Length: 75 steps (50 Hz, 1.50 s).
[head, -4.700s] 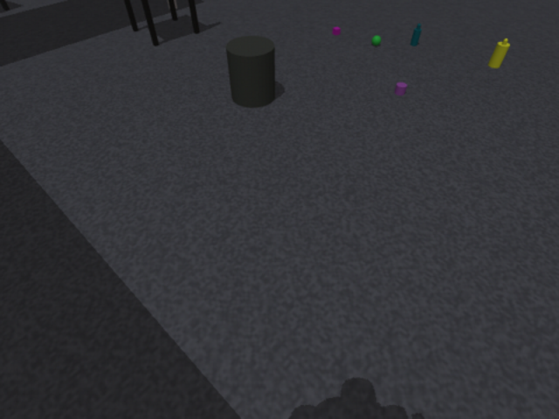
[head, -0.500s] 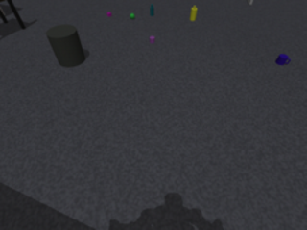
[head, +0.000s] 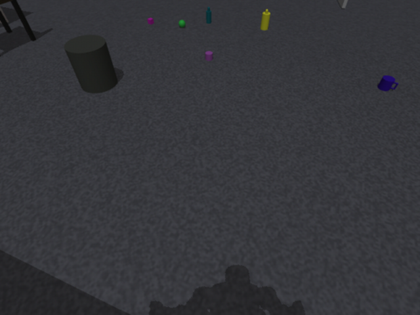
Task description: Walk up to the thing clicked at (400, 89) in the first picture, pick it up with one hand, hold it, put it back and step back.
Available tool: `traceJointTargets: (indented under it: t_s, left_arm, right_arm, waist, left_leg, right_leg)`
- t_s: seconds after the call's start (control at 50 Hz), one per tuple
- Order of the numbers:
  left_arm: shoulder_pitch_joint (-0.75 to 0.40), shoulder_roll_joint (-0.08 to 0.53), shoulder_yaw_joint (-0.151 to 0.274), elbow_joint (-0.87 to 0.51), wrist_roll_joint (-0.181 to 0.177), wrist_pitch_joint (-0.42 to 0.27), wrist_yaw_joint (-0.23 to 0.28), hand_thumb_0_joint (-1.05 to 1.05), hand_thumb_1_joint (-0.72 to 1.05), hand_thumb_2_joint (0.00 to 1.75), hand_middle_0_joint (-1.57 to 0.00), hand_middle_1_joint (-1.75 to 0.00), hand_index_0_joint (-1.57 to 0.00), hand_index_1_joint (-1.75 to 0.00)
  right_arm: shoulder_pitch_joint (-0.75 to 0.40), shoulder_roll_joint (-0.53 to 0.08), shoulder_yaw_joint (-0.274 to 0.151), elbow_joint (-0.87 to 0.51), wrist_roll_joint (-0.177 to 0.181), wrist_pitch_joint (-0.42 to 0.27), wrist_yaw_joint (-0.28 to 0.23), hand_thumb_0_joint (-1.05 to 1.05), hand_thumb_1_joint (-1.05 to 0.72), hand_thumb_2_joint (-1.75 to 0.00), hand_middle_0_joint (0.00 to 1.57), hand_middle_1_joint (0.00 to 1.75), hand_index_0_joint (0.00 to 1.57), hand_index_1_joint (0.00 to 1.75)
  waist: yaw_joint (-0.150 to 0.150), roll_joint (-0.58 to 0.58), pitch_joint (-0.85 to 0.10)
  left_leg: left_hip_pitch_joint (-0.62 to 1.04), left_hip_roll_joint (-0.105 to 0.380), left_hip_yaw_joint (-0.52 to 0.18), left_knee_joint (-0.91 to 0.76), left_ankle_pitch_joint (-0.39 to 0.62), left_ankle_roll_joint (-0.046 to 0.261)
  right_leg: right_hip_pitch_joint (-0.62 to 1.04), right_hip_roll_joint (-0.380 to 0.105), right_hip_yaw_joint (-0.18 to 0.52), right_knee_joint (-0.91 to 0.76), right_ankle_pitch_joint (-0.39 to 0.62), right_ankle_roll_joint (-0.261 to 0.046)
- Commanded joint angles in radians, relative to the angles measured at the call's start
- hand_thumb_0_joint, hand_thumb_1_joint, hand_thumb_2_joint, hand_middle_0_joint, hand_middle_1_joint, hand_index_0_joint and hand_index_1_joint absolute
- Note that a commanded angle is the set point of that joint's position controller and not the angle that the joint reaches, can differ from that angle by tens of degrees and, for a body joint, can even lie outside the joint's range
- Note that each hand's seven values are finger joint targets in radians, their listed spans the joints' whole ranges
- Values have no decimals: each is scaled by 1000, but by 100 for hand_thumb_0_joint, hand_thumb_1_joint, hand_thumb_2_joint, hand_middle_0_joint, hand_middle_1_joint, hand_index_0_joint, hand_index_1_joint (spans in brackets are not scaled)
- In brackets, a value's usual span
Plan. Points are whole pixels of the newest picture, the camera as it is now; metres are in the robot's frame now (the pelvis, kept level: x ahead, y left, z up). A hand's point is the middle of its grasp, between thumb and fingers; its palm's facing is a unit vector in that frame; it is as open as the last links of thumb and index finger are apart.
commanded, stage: stand
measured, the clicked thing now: (209, 55) +2.41 +0.01 -0.75
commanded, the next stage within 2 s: walk up in 0.74 s
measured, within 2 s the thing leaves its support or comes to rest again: neither
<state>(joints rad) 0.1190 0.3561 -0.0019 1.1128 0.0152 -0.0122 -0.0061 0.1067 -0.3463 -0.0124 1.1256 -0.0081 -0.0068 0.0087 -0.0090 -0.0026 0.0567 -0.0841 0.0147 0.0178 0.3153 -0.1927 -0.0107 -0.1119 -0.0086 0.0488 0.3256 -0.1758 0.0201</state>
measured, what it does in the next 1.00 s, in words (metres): steps on the spot: right foot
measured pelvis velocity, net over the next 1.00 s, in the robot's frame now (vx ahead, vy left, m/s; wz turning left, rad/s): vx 0.04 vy -0.03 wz -0.05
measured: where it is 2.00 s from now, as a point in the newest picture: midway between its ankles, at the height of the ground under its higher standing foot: (225, 265)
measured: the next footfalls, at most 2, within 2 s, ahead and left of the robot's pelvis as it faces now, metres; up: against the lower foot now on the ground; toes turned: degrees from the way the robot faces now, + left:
right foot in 0.98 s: +0.12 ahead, -0.16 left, +0.00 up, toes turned -5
left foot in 1.44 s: +0.41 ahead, +0.07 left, +0.00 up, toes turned +4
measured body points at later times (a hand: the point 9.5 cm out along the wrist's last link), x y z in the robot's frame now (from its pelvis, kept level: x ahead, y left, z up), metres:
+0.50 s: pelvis +0.00 +0.00 +0.00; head +0.00 +0.00 +0.45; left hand +0.07 +0.30 -0.13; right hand +0.07 -0.30 -0.13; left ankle -0.01 +0.12 -0.75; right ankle +0.00 -0.13 -0.75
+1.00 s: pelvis +0.04 -0.03 -0.01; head +0.04 -0.04 +0.44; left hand +0.12 +0.30 -0.12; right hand +0.06 -0.36 -0.14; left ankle -0.01 +0.12 -0.75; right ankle +0.08 -0.15 -0.74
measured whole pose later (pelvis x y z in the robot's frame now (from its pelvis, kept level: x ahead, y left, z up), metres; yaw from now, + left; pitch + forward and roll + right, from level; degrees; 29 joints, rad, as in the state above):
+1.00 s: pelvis +0.04 -0.03 -0.01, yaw -3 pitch -3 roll +2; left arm 0.22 0.44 0.08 1.04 0.04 -0.03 -0.08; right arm 0.25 -0.40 -0.10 1.03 -0.04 -0.03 0.06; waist -0.02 -0.01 0.05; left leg -0.04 0.05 0.06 0.42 -0.34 -0.01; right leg -0.29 -0.04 -0.02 0.59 -0.34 -0.01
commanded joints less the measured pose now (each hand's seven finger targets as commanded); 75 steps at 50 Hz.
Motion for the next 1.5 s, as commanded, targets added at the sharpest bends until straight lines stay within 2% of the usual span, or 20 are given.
traceJointTargets:
  t_s: [0.0,0.7,0.72,0.76,0.82,0.86,0.9,0.98,1.0,1.02,1.04,1.1,1.16,1.22,1.32,1.4,1.42,1.44,1.46,1.48]
  left_arm:
    - [-31,211,39,-60,-3,-19,18,0,90,90,-20,-30,-20,-30]
    - [-29,215,37,-65,-5,-20,18,0,90,90,-20,-30,-20,-30]
    - [32,298,99,-113,13,-31,-12,0,90,90,-20,-30,-20,-30]
    - [-7,283,108,-119,26,-28,-30,0,90,90,-20,-30,-20,-30]
    - [-97,241,107,-184,29,-35,-42,0,90,90,-20,-30,-20,-30]
    - [-96,237,98,-202,21,-51,-50,0,90,90,-20,-30,-20,-30]
    - [-66,247,108,-200,20,-50,-66,0,90,90,-20,-30,-20,-30]
    - [318,277,148,-70,15,-60,-47,0,90,90,-20,-30,-20,-30]
    - [431,367,180,-48,26,-65,-30,0,90,90,-20,-30,-20,-30]
    - [335,423,183,-108,32,-73,-24,0,90,90,-20,-30,-20,-30]
    - [203,429,179,-166,25,-69,-25,0,90,90,-20,-30,-20,-30]
    - [91,317,141,-212,1,-89,-20,0,90,90,-20,-30,-20,-30]
    - [114,282,129,-221,-8,-98,-17,0,90,90,-20,-30,-20,-30]
    - [130,293,135,-251,-6,-100,-16,0,90,90,-20,-30,-20,-30]
    - [174,303,139,-266,-1,-88,-18,0,90,90,-20,-30,-20,-30]
    - [167,311,127,-285,-10,-79,-11,0,90,90,-20,-30,-20,-30]
    - [174,286,117,-297,-11,-76,-8,0,90,90,-20,-30,-20,-30]
    - [255,220,96,-299,-25,-70,-6,0,90,90,-20,-30,-20,-30]
    - [304,176,92,-303,-36,-68,-9,0,90,90,-20,-30,-20,-30]
    - [269,295,109,-293,-29,-59,6,0,90,90,-20,-30,-20,-30]
  right_arm:
    - [-39,-220,-39,-64,1,-18,-13,0,-90,-90,20,30,20,30]
    - [-23,-218,-40,-61,0,-16,-11,0,-90,-90,20,30,20,30]
    - [39,-302,-97,-114,-20,-37,10,0,-90,-90,20,30,20,30]
    - [56,-320,-115,-108,-32,-38,23,0,-90,-90,20,30,20,30]
    - [100,-351,-144,-130,-36,-51,25,0,-90,-90,20,30,20,30]
    - [111,-327,-144,-155,-32,-61,26,0,-90,-90,20,30,20,30]
    - [95,-326,-147,-181,-38,-58,33,0,-90,-90,20,30,20,30]
    - [-83,-248,-121,-257,-29,-39,44,0,-90,-90,20,30,20,30]
    - [-56,-166,-93,-274,-24,-40,45,0,-90,-90,20,30,20,30]
    - [-14,-183,-91,-283,-10,-30,39,0,-90,-90,20,30,20,30]
    - [32,-262,-108,-264,-10,-27,37,0,-90,-90,20,30,20,30]
    - [109,-279,-109,-201,5,-41,44,0,-90,-90,20,30,20,30]
    - [165,-256,-100,-196,4,-38,54,0,-90,-90,20,30,20,30]
    - [108,-252,-102,-243,-6,-31,66,0,-90,-90,20,30,20,30]
    - [-11,-229,-97,-314,-17,-44,77,0,-90,-90,20,30,20,30]
    - [110,-237,-121,-296,-28,-53,66,0,-90,-90,20,30,20,30]
    - [272,-281,-142,-261,-42,-57,59,0,-90,-90,20,30,20,30]
    - [382,-345,-172,-250,-55,-63,48,0,-90,-90,20,30,20,30]
    - [394,-394,-184,-282,-43,-68,35,0,-90,-90,20,30,20,30]
    - [343,-412,-190,-295,1,-67,33,0,-90,-90,20,30,20,30]
  waist:
    - [4,0,-75]
    - [-1,-6,-65]
    - [3,-12,-188]
    - [-14,52,-38]
    - [-60,146,107]
    - [-61,91,59]
    - [-49,142,30]
    - [160,24,-79]
    - [216,-292,-73]
    - [158,-248,-18]
    - [108,-128,45]
    - [23,-67,129]
    - [7,-101,72]
    - [28,-95,79]
    - [73,-102,51]
    - [-7,-31,-24]
    - [-84,56,-127]
    - [-111,230,-221]
    - [-95,333,-270]
    - [-96,225,-276]
  left_leg:
    - [15,118,-82,-42,118,32]
    - [1,113,-89,-48,89,31]
    - [47,89,-97,32,-388,100]
    - [-13,138,-181,-21,-625,135]
    - [63,363,-396,-194,-476,257]
    - [180,345,-354,-158,-280,265]
    - [90,279,-266,-152,-384,230]
    - [-310,109,4,252,-313,116]
    - [-555,-28,95,620,-417,69]
    - [-636,-94,-87,760,-390,43]
    - [-591,-29,-160,783,-320,47]
    - [-536,43,-207,756,-130,46]
    - [-470,31,-164,657,-35,29]
    - [-494,33,-124,528,-19,-3]
    - [-397,45,6,270,76,21]
    - [-146,10,61,192,84,85]
    - [70,-1,40,191,58,125]
    - [279,130,-173,141,-100,186]
    - [415,375,-672,39,-193,276]
    - [355,425,-765,-32,-245,355]
  right_leg:
    - [-3,-108,67,-39,161,-38]
    - [-11,-108,73,-45,128,-39]
    - [-16,-54,74,32,-356,-77]
    - [-249,-38,61,127,-509,-80]
    - [-494,-31,-22,385,-290,-39]
    - [-514,-53,-7,333,-292,-37]
    - [-397,-53,-24,314,-289,-32]
    - [241,8,-102,133,-51,-40]
    - [348,-156,213,-49,-347,-64]
    - [219,-357,591,-244,-638,-125]
    - [113,-400,610,-269,-737,-177]
    - [24,-262,294,-225,-355,-138]
    - [49,-200,93,-175,-21,-131]
    - [70,-212,25,-170,59,-181]
    - [117,-196,-59,-75,295,-155]
    - [58,-202,-93,167,449,-163]
    - [-21,-150,-125,398,433,-136]
    - [-233,-55,-164,675,206,-90]
    - [-474,132,-75,849,-365,-52]
    - [-474,51,56,951,-393,-89]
